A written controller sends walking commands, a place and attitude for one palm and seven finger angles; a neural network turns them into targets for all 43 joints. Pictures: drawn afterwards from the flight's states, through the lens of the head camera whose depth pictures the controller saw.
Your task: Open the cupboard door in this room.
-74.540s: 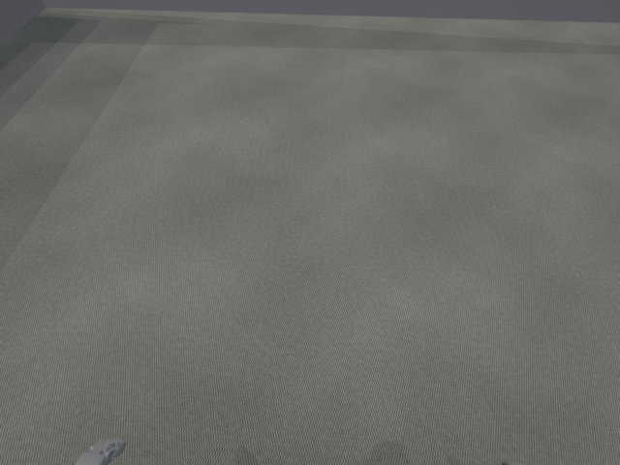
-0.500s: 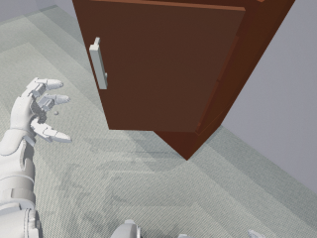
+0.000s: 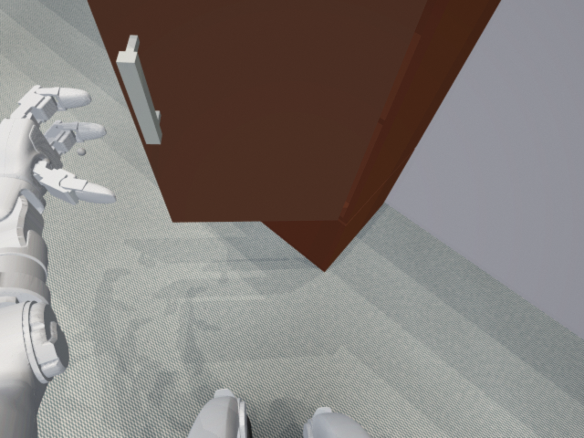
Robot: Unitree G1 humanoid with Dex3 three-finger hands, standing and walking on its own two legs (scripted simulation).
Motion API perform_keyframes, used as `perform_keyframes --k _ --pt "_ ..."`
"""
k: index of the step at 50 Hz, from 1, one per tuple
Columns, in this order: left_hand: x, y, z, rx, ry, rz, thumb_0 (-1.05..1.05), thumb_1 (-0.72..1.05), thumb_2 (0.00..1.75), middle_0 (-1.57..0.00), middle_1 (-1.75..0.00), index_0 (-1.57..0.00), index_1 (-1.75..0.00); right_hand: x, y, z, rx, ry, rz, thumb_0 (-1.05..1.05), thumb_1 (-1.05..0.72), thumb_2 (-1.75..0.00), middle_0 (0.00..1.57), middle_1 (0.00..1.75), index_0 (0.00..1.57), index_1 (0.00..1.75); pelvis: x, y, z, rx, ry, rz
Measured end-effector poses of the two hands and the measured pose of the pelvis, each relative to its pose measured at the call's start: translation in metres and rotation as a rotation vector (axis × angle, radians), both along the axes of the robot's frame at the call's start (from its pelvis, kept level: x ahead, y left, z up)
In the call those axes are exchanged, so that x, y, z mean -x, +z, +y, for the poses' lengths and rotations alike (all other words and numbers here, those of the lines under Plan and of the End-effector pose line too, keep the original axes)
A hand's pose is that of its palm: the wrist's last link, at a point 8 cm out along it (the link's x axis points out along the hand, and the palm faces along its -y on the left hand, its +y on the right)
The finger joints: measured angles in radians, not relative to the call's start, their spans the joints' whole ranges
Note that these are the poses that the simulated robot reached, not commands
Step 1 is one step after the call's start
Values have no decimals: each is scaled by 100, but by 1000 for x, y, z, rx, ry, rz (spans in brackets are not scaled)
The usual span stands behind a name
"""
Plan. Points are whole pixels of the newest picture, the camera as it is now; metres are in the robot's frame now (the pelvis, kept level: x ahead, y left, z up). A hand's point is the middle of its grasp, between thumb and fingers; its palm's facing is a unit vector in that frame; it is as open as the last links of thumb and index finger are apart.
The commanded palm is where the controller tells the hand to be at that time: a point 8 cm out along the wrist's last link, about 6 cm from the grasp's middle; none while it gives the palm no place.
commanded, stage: move the hooked fingers beside the handle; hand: left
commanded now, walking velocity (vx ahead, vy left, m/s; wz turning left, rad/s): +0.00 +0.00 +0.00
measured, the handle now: (144, 93) +0.58 +0.20 +0.09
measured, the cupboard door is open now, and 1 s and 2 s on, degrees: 44 44 44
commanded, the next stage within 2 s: slide the fingers in behind the handle in 1.10 s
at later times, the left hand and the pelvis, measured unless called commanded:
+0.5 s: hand (95, 123) +0.52 +0.26 +0.09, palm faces +0.03 -1.00 -0.01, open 14.0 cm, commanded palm +0.50 +0.30 +0.08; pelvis +0.01 +0.01 -0.01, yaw -2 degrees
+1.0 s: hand (91, 134) +0.51 +0.26 +0.08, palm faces +0.04 -1.00 +0.00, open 14.0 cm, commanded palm +0.50 +0.30 +0.08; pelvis +0.00 +0.01 -0.01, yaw -1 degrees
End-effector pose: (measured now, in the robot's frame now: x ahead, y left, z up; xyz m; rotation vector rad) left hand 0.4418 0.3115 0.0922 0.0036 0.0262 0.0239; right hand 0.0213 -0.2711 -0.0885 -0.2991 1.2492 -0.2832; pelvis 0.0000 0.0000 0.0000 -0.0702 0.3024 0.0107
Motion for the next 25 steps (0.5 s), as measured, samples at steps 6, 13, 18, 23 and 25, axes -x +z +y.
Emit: perform_keyframes --k 6,13,18,23,25 --pt "-19 -1 -3 8 1 -8 -1 -50 30 -30 -120 -30 -120 20 -2 -2 11 -30 68 1 -91 -89 21 30 20 30 0 -4 0 5 -5 26" --pt "-39 0 -6 8 0 -4 -1 -50 30 -30 -120 -30 -120 34 -1 1 16 -60 113 1 -91 -89 21 30 20 30 -3 -6 2 11 -12 51" --pt "-52 -2 -5 11 9 13 -1 -50 30 -30 -120 -30 -120 39 0 5 15 -72 136 1 -91 -89 21 30 20 30 -4 -7 3 15 -15 67" --pt "-56 -4 -3 -2 7 -1 -1 -50 30 -30 -120 -29 -120 42 1 9 8 -82 155 1 -91 -89 21 30 20 30 -7 -7 6 16 -23 79" --pt "-55 -5 -3 -2 3 -1 -1 -50 30 -30 -120 -29 -120 41 1 11 2 -83 160 0 -91 -89 21 30 20 30 -9 -6 6 16 -24 79"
